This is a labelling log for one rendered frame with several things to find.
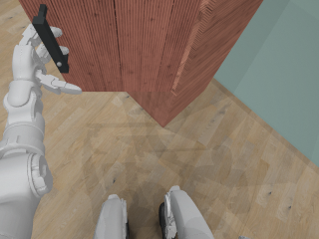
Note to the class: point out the cupboard door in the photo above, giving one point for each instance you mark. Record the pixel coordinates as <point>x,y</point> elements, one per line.
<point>120,45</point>

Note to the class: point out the right robot foot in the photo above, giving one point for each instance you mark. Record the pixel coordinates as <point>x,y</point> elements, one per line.
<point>162,221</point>

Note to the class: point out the left robot upper arm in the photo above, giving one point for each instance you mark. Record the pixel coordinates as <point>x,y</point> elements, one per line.
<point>24,179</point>

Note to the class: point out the robot left hand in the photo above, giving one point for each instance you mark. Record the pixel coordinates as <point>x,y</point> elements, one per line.
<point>26,63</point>

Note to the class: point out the handle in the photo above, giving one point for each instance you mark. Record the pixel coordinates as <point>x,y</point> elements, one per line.
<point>46,35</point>

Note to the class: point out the robot right shin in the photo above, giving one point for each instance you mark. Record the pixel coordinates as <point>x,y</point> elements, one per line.
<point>170,227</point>

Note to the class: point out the left robot forearm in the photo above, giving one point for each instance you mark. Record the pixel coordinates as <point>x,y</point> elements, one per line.
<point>25,127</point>

